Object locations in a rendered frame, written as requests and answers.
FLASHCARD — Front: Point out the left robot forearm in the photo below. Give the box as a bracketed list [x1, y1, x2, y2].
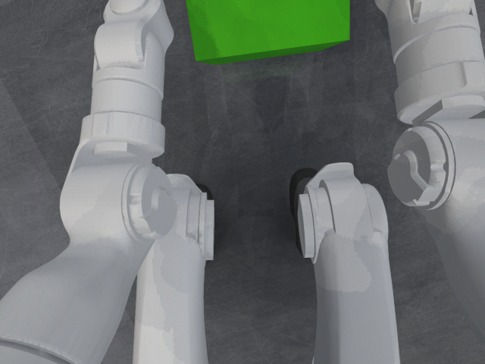
[60, 0, 174, 212]

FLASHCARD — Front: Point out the right robot upper arm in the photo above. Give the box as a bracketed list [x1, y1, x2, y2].
[387, 118, 485, 349]

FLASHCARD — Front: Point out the left robot upper arm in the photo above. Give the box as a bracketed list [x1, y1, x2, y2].
[0, 161, 177, 364]

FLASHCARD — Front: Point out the carton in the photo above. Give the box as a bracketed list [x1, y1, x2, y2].
[186, 0, 350, 64]

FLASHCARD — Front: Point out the right robot shin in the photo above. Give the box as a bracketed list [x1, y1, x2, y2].
[303, 162, 389, 241]

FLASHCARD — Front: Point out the right robot forearm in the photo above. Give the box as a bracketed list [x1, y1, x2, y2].
[374, 0, 485, 126]

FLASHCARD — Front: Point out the right robot thigh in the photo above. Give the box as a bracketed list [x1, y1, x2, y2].
[298, 177, 400, 364]

